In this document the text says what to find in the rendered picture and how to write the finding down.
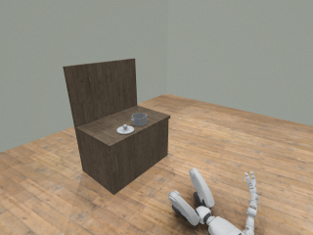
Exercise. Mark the lid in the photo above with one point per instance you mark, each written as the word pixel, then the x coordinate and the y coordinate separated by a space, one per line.
pixel 122 130

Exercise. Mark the robot left thigh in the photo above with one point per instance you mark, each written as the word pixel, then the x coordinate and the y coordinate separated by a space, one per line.
pixel 185 208

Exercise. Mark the humanoid robot torso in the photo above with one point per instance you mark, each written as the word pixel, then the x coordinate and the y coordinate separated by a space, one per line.
pixel 216 225

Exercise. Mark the pot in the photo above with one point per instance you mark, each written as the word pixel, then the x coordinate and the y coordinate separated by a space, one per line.
pixel 139 119

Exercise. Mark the table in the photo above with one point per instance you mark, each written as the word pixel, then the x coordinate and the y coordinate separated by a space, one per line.
pixel 102 98

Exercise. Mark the right robot hand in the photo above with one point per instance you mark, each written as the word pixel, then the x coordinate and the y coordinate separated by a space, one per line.
pixel 250 183

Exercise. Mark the robot right forearm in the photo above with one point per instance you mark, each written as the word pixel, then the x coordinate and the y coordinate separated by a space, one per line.
pixel 253 198

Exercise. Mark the robot right upper arm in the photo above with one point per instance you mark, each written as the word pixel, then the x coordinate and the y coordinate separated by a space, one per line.
pixel 251 213

